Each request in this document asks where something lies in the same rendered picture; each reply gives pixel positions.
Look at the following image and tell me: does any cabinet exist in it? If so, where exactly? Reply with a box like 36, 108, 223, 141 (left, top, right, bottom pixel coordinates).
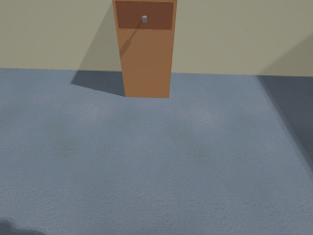
112, 0, 178, 98

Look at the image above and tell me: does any drawer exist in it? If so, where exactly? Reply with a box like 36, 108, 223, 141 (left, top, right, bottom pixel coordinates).
115, 0, 174, 30

